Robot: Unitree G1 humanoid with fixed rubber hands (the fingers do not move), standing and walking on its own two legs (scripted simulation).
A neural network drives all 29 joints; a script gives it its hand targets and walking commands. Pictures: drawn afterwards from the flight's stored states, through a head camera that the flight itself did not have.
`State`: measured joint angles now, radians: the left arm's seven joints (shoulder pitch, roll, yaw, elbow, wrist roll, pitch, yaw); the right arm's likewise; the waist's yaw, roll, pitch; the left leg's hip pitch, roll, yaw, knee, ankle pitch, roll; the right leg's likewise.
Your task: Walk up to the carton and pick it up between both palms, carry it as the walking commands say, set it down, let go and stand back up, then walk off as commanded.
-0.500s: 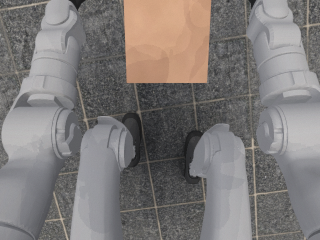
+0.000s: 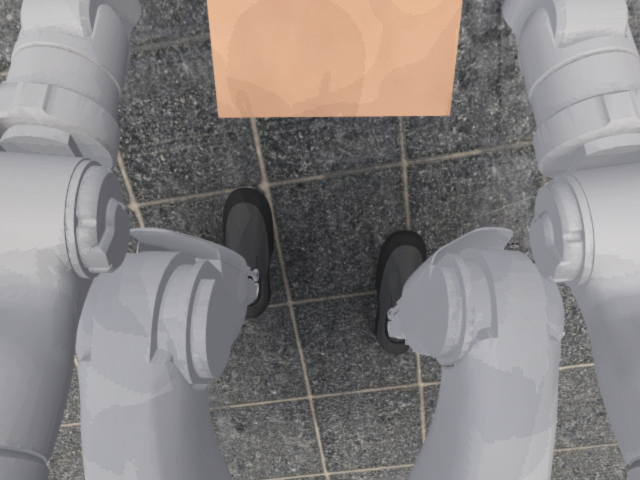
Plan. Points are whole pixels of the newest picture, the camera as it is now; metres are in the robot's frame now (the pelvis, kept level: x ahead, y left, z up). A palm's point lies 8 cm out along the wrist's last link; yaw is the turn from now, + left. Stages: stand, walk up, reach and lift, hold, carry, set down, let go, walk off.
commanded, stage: reach and lift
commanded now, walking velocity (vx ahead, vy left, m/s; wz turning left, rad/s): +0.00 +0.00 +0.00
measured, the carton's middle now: out of the picture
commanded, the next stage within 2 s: none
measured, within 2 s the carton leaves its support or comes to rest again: leaves its support in 1.50 s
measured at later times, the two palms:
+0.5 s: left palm out of the picture +0.54 +0.20 -0.18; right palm out of the picture +0.57 -0.13 -0.17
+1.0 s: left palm out of the picture +0.56 +0.17 -0.17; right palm out of the picture +0.57 -0.13 -0.17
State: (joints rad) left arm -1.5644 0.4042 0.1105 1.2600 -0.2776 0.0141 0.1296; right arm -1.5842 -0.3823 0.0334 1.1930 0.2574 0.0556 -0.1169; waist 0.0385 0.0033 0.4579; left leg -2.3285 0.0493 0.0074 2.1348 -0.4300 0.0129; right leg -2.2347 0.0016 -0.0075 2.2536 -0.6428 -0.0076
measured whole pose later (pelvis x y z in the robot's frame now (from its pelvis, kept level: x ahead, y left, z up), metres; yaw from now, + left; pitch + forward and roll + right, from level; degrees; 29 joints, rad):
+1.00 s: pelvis +0.00 +0.00 +0.00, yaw -3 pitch +36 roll +1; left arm -1.58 0.32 0.22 1.22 -0.12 0.07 0.10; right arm -1.62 -0.30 -0.07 1.20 0.11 0.11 -0.10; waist 0.06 -0.02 0.43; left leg -2.31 0.04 -0.02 2.16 -0.47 -0.02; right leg -2.25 0.06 0.00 2.26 -0.63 0.00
